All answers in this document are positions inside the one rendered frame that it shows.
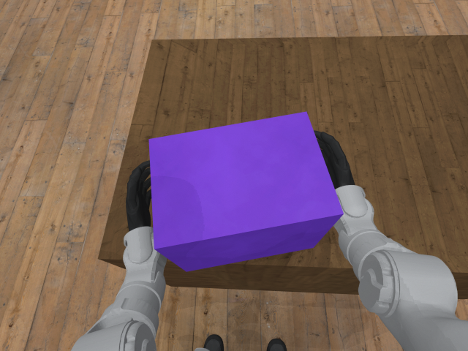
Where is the left robot forearm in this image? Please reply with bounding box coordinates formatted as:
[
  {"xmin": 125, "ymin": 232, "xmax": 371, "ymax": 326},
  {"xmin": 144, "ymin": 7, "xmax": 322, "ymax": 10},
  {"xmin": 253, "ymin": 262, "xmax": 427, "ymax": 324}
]
[{"xmin": 71, "ymin": 227, "xmax": 167, "ymax": 351}]

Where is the robot left hand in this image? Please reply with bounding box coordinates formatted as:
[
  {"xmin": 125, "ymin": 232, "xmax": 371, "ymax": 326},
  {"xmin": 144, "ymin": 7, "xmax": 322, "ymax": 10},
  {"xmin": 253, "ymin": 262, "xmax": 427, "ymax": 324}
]
[{"xmin": 126, "ymin": 160, "xmax": 151, "ymax": 231}]

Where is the pedestal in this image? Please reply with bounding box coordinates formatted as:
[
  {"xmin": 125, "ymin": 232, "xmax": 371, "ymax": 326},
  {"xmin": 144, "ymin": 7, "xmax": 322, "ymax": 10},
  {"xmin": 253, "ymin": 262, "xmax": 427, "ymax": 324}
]
[{"xmin": 98, "ymin": 35, "xmax": 468, "ymax": 299}]

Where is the left robot foot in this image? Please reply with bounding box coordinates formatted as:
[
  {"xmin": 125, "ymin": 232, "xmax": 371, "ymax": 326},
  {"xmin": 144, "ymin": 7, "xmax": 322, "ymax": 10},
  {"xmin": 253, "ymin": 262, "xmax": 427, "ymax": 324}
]
[{"xmin": 204, "ymin": 334, "xmax": 224, "ymax": 351}]

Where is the robot left upper arm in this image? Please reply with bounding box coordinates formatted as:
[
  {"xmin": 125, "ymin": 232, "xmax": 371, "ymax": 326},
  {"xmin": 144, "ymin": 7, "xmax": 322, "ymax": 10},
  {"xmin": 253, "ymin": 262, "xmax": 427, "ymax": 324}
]
[{"xmin": 72, "ymin": 320, "xmax": 156, "ymax": 351}]

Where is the robot right upper arm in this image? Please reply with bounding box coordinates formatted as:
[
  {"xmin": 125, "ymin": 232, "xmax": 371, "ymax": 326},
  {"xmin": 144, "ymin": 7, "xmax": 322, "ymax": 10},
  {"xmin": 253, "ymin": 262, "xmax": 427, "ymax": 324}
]
[{"xmin": 358, "ymin": 249, "xmax": 468, "ymax": 351}]

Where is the carton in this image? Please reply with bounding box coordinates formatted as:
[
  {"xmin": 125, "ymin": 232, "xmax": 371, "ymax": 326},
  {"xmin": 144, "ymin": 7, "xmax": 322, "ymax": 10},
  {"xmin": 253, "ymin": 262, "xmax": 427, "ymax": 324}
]
[{"xmin": 149, "ymin": 112, "xmax": 344, "ymax": 272}]

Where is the robot right hand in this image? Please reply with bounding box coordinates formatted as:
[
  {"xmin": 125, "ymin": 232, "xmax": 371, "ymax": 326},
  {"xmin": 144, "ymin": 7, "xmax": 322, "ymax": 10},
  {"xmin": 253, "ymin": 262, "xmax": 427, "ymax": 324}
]
[{"xmin": 314, "ymin": 131, "xmax": 355, "ymax": 189}]

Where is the right robot forearm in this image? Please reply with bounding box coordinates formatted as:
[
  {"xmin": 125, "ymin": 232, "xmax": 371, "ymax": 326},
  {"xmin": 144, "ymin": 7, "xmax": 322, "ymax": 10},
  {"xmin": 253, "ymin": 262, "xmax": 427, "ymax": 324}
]
[{"xmin": 334, "ymin": 185, "xmax": 458, "ymax": 311}]

